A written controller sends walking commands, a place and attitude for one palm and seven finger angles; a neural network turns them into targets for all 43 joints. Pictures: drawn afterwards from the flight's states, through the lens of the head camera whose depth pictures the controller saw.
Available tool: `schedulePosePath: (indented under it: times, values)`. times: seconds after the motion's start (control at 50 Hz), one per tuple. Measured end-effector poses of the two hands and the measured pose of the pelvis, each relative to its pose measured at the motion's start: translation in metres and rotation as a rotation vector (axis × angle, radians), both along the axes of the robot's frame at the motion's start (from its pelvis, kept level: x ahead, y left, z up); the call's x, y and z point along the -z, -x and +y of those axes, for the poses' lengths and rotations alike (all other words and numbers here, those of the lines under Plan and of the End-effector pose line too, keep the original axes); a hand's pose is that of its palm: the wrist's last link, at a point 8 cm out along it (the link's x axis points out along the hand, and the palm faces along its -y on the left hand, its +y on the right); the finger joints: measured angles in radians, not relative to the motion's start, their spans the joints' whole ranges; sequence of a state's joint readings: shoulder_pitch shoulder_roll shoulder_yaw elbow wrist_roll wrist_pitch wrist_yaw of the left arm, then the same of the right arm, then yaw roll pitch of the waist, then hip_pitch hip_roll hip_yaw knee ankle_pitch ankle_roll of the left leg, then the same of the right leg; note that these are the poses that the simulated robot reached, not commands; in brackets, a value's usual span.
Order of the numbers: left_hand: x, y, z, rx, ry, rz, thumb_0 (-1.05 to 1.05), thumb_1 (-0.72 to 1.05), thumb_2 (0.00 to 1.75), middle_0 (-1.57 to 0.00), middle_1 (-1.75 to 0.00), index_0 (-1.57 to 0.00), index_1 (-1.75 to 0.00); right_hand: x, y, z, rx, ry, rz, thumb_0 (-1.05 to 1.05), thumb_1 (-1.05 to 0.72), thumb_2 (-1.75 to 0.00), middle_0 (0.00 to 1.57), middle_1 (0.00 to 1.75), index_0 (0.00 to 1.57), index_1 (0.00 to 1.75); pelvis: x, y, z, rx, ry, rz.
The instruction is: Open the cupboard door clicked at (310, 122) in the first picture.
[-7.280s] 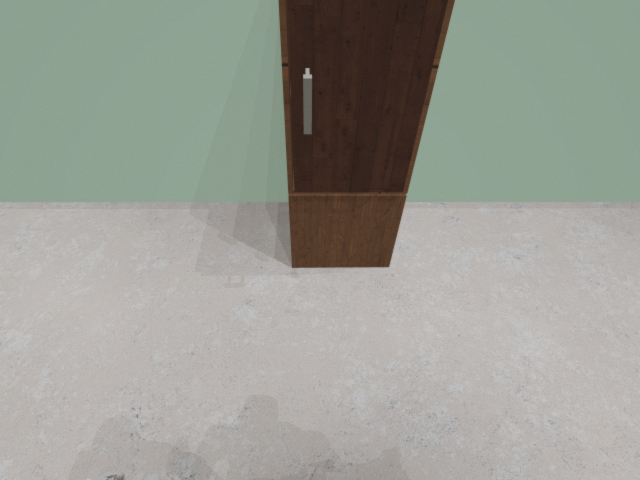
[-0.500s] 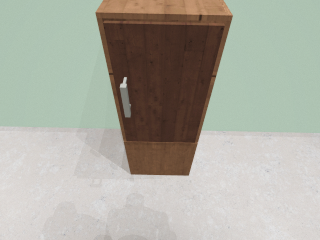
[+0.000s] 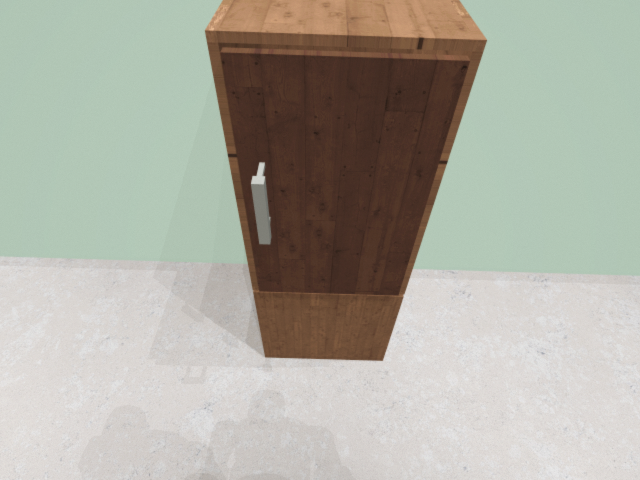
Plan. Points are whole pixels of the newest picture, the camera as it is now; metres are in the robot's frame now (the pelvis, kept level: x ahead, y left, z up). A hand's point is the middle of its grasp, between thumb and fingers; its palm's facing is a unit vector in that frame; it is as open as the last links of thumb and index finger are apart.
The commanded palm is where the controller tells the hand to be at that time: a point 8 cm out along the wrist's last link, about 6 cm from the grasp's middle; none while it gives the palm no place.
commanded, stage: raise the hand with hooked fingers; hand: left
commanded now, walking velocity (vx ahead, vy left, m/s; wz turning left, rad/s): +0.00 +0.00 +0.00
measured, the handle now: (263, 204) +0.58 +0.14 -0.02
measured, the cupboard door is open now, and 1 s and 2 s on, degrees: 0 0 0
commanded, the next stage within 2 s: none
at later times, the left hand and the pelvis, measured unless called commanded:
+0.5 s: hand out of the picture +0.14 +0.19 -0.08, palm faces +0.10 -1.00 +0.01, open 8.7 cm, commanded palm +0.13 +0.25 -0.05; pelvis -0.04 -0.04 -0.10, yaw +3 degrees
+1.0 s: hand (148, 430) +0.19 +0.23 -0.04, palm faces +0.04 -1.00 -0.05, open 11.7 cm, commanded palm +0.16 +0.28 -0.03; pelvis -0.04 -0.02 -0.08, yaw +2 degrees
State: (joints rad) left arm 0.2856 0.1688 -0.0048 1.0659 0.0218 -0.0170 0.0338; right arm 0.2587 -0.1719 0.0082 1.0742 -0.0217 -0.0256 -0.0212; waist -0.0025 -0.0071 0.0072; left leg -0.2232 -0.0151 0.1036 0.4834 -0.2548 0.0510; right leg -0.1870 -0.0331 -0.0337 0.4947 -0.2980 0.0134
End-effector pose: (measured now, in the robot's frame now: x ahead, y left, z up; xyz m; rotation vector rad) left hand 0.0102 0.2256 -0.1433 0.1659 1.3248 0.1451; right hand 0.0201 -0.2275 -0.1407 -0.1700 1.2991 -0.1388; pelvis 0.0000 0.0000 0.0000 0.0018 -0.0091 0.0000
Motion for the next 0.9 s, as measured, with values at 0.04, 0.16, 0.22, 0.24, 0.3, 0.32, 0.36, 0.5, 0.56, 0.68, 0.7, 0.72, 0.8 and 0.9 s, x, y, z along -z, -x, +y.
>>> schedulePosePath:
  times: [0.04,0.16,0.22,0.24,0.3,0.32,0.36,0.5,0.56,0.68,0.7,0.72,0.8,0.9]
  values:
    - [0.001,-0.001,0.0,0.001,0.003,0.004,0.01,0.91,0.9,-0.2,-0.3,-0.2,-0.3,-0.001,-0.003,0.0,-0.001,0.003,-0.001,0.01,-0.92,-0.89,0.2,0.3,0.19,0.3,0.0,-0.001,0.0,0.001,0.0,-0.001]
    - [-0.054,-0.068,0.009,-0.103,-0.032,-0.444,0.02,0.9,0.89,-0.2,-0.3,-0.2,-0.31,-0.018,-0.033,-0.006,-0.006,0.037,-0.239,0.02,-0.92,-0.89,0.2,0.3,0.2,0.3,0.003,0.0,-0.001,-0.012,-0.014,0.015]
    - [-0.105,-0.122,0.009,-0.1,-0.028,-0.819,0.02,0.87,0.88,-0.2,-0.32,-0.2,-0.33,-0.026,-0.064,-0.013,-0.047,0.046,-0.419,0.01,-0.91,-0.89,0.2,0.3,0.2,0.3,0.011,0.007,-0.003,-0.047,-0.013,0.047]
    - [-0.117,-0.135,0.01,-0.086,-0.017,-0.929,0.02,0.86,0.87,-0.2,-0.33,-0.2,-0.34,-0.028,-0.075,-0.016,-0.061,0.048,-0.465,0.01,-0.91,-0.89,0.2,0.3,0.2,0.3,0.015,0.01,-0.004,-0.049,-0.007,0.067]
    - [-0.133,-0.156,0.007,-0.004,0.04,-1.201,0.01,0.81,0.85,-0.2,-0.36,-0.21,-0.37,-0.032,-0.107,-0.026,-0.108,0.059,-0.592,0.01,-0.91,-0.89,0.2,0.3,0.2,0.3,0.033,0.02,-0.012,-0.036,-0.003,0.145]
    - [-0.132,-0.156,0.005,0.039,0.062,-1.269,0.01,0.79,0.84,-0.2,-0.38,-0.21,-0.38,-0.032,-0.118,-0.03,-0.126,0.066,-0.632,0.01,-0.91,-0.89,0.2,0.3,0.2,0.3,0.041,0.023,-0.015,-0.033,-0.003,0.169]
    - [-0.119,-0.151,0.002,0.125,0.1,-1.337,0.01,0.75,0.83,-0.21,-0.4,-0.21,-0.41,-0.031,-0.138,-0.037,-0.162,0.079,-0.704,0.01,-0.91,-0.89,0.2,0.3,0.2,0.3,0.059,0.03,-0.021,-0.03,0.0,0.205]
    - [-0.065,-0.102,0.019,0.044,0.119,-1.218,0.01,0.59,0.76,-0.22,-0.5,-0.23,-0.51,-0.021,-0.177,-0.045,-0.233,0.116,-0.818,0.01,-0.9,-0.89,0.2,0.3,0.2,0.3,0.098,0.038,-0.035,-0.046,0.028,0.249]
    - [-0.073,-0.095,0.024,0.038,0.065,-1.258,0.01,0.52,0.73,-0.23,-0.54,-0.23,-0.55,-0.009,-0.175,-0.039,-0.256,0.109,-0.793,0.01,-0.91,-0.89,0.2,0.3,0.2,0.3,0.103,0.04,-0.039,-0.058,0.049,0.251]
    - [-0.09,-0.124,0.027,0.149,0.092,-1.315,0.01,0.38,0.67,-0.24,-0.63,-0.24,-0.64,0.023,-0.145,-0.024,-0.241,0.053,-0.671,0.01,-0.9,-0.89,0.2,0.3,0.2,0.3,0.105,0.045,-0.041,-0.066,0.071,0.262]
    - [-0.091,-0.13,0.028,0.16,0.108,-1.299,0.01,0.35,0.66,-0.24,-0.65,-0.24,-0.65,0.026,-0.138,-0.023,-0.227,0.044,-0.65,0.01,-0.9,-0.89,0.2,0.3,0.2,0.3,0.103,0.045,-0.04,-0.065,0.07,0.263]
    - [-0.091,-0.136,0.029,0.164,0.123,-1.281,0.01,0.33,0.65,-0.24,-0.66,-0.24,-0.67,0.029,-0.131,-0.022,-0.211,0.037,-0.63,0.02,-0.9,-0.89,0.2,0.3,0.2,0.3,0.102,0.045,-0.04,-0.062,0.069,0.264]
    - [-0.096,-0.15,0.039,0.15,0.136,-1.228,0.01,0.24,0.61,-0.25,-0.72,-0.25,-0.73,0.031,-0.103,-0.023,-0.147,0.029,-0.569,0.02,-0.9,-0.89,0.2,0.31,0.2,0.3,0.094,0.043,-0.035,-0.048,0.059,0.266]
    - [-0.105,-0.153,0.049,0.128,0.1,-1.252,0.01,0.12,0.56,-0.26,-0.8,-0.26,-0.8,0.027,-0.082,-0.031,-0.114,0.062,-0.525,0.02,-0.9,-0.89,0.2,0.31,0.2,0.31,0.086,0.04,-0.026,-0.039,0.052,0.269]
